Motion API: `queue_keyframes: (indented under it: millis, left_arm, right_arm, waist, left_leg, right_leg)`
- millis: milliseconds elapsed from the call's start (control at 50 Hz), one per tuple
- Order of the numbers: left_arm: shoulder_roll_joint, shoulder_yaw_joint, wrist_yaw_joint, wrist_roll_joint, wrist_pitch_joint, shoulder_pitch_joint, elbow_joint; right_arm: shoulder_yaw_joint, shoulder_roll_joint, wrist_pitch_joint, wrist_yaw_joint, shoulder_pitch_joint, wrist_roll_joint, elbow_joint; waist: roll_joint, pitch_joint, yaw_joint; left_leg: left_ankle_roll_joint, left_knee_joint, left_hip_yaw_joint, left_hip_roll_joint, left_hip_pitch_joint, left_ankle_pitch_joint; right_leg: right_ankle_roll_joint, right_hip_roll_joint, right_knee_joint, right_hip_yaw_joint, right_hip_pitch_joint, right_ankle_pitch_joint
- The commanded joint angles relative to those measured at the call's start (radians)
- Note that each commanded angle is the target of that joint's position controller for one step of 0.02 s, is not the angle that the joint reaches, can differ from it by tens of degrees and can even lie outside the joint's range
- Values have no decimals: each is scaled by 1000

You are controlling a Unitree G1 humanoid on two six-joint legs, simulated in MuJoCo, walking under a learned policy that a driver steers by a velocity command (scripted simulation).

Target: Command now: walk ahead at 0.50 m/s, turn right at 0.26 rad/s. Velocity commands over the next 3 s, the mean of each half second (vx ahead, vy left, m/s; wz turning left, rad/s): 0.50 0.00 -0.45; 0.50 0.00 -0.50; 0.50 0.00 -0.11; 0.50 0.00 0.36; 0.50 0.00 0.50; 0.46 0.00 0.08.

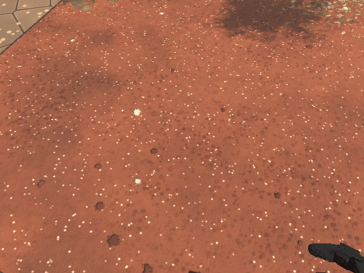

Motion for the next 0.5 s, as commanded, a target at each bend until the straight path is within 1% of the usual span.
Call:
queue_keyframes:
  millis: [20, 40, 60, 80, 100, 140, 180, 220, 260, 320, 360, 380, 400, 420, 440, 460, 480, 500]
  left_arm:
    - [134, 27, 0, -20, -33, -75, -117]
    - [122, 29, 2, -7, -25, -104, -122]
    - [110, 36, 5, -1, -10, -87, -115]
    - [87, 33, 4, -4, 5, -61, -107]
    - [65, 32, 4, -5, 17, -49, -102]
    - [54, 34, 8, -3, 30, -72, -115]
    - [49, 35, 6, 2, 30, -118, -134]
    - [37, 30, -6, 3, 24, -167, -149]
    - [23, 23, -20, 6, 20, -241, -174]
    - [13, 14, -39, 6, 20, -344, -223]
    - [20, 15, -51, 5, 20, -383, -254]
    - [27, 18, -56, 5, 21, -390, -267]
    - [38, 24, -60, 5, 23, -380, -276]
    - [56, 33, -61, 5, 26, -351, -278]
    - [84, 49, -60, 4, 29, -274, -267]
    - [129, 77, -52, 2, 30, -127, -232]
    - [212, 114, -32, 2, 38, 39, -192]
    - [326, 129, -22, -7, 33, 14, -195]
  right_arm:
    - [-53, -152, 7, -14, 295, 6, 29]
    - [-43, -121, 3, -9, 230, 3, 32]
    - [-37, -97, -6, -6, 187, -1, 34]
    - [-39, -93, -14, -4, 162, -5, 41]
    - [-42, -94, -23, -4, 152, -6, 51]
    - [-51, -111, -33, -8, 151, -12, 73]
    - [-56, -123, -32, -17, 171, -15, 96]
    - [-59, -137, -26, -26, 178, -13, 110]
    - [-63, -156, -20, -32, 195, -7, 122]
    - [-72, -184, -3, -38, 250, 4, 151]
    - [-77, -197, 13, -39, 270, 15, 166]
    - [-80, -205, 22, -40, 270, 20, 170]
    - [-83, -218, 29, -42, 260, 23, 170]
    - [-88, -235, 35, -46, 251, 26, 167]
    - [-91, -248, 44, -50, 241, 29, 164]
    - [-88, -248, 50, -53, 221, 34, 159]
    - [-75, -219, 44, -57, 231, 20, 145]
    - [-26, -62, 17, -42, 321, -20, 87]
  waist:
    - [138, -171, -160]
    - [107, -98, -128]
    - [129, -61, -91]
    - [142, -46, -68]
    - [132, -36, -55]
    - [101, -12, -45]
    - [80, 3, -54]
    - [73, 13, -67]
    - [62, 34, -96]
    - [46, 69, -137]
    - [51, 80, -144]
    - [58, 76, -138]
    - [72, 59, -121]
    - [95, 24, -97]
    - [111, -28, -49]
    - [96, -104, 37]
    - [16, -196, 108]
    - [-259, -260, -19]
  left_leg:
    - [191, -258, -464, 351, 608, -123]
    - [176, -304, -375, 309, 480, -80]
    - [160, -346, -295, 274, 390, -34]
    - [156, -381, -242, 258, 327, 1]
    - [160, -403, -194, 253, 294, 56]
    - [161, -424, -111, 252, 280, 153]
    - [160, -427, -47, 249, 311, 218]
    - [143, -430, 20, 232, 333, 235]
    - [131, -435, 68, 231, 350, 231]
    - [126, -420, 100, 267, 443, 240]
    - [115, -384, 116, 289, 520, 290]
    - [106, -352, 128, 296, 548, 357]
    - [94, -302, 145, 296, 564, 501]
    - [82, -229, 160, 293, 576, 680]
    - [69, -106, 174, 284, 572, 832]
    - [42, 92, 201, 249, 508, 858]
    - [-6, 384, 201, 206, 279, 605]
    - [-71, 743, 128, -3, -191, -367]
  right_leg:
    - [-11, -73, 378, 50, -576, 43]
    - [-6, -101, 328, 40, -543, 109]
    - [-2, -127, 290, 47, -487, 159]
    - [4, -135, 279, 45, -436, 193]
    - [11, -136, 276, 43, -421, 217]
    - [22, -137, 244, 57, -455, 286]
    - [29, -135, 162, 68, -503, 376]
    - [25, -129, 37, 46, -499, 480]
    - [16, -121, -79, 0, -480, 548]
    - [-6, -115, -184, -43, -510, 532]
    - [-27, -106, -226, -69, -529, 465]
    - [-41, -94, -241, -88, -518, 419]
    - [-59, -68, -251, -116, -473, 369]
    - [-79, -32, -249, -150, -404, 315]
    - [-104, 11, -252, -178, -295, 271]
    - [-138, 59, -320, -189, -86, 319]
    - [-191, -2, -354, -41, 228, 355]
    - [-371, -264, -434, 522, 553, 234]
